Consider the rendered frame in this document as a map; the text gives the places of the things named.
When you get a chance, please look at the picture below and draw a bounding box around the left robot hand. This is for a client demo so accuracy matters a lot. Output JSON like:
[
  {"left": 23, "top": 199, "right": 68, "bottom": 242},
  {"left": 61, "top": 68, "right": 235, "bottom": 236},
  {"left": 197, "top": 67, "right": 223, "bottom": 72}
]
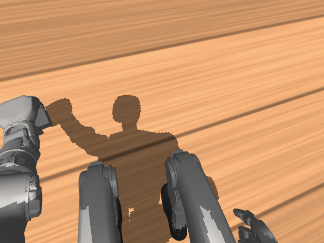
[{"left": 0, "top": 95, "right": 45, "bottom": 135}]

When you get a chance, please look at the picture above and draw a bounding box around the left robot arm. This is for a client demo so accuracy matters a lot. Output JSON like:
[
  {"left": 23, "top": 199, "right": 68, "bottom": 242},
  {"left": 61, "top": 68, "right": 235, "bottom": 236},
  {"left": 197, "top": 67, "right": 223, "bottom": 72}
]
[{"left": 0, "top": 121, "right": 42, "bottom": 243}]

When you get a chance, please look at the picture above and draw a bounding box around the small box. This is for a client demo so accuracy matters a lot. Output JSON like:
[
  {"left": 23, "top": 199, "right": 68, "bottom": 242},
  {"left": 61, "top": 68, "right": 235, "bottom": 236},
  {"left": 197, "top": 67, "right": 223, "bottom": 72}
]
[{"left": 35, "top": 108, "right": 53, "bottom": 130}]

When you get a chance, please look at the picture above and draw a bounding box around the right robot hand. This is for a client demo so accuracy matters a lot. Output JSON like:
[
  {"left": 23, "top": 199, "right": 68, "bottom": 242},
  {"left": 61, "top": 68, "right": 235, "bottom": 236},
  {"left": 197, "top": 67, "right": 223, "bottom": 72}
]
[{"left": 233, "top": 209, "right": 278, "bottom": 243}]

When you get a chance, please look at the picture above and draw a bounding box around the right robot foot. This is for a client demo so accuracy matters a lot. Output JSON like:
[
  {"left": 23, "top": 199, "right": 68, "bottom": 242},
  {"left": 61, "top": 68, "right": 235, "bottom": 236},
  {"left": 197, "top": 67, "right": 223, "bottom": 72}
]
[{"left": 161, "top": 184, "right": 187, "bottom": 241}]

